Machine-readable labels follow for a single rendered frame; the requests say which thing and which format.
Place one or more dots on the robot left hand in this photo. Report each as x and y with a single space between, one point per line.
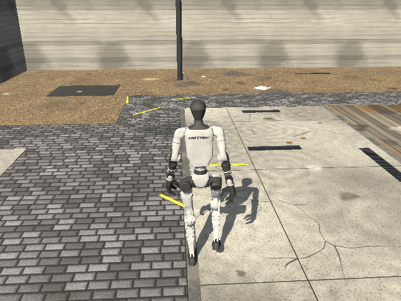
169 185

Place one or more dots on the robot right thigh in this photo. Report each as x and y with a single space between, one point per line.
215 182

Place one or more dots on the robot right hand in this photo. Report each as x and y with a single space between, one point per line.
232 191

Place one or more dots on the robot torso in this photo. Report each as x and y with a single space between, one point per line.
199 148

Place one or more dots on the right robot forearm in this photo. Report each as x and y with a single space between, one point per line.
227 172

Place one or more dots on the left robot forearm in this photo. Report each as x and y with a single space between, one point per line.
171 169

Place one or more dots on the left robot upper arm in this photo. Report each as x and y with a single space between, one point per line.
176 145

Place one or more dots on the right robot upper arm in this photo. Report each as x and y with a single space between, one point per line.
221 143

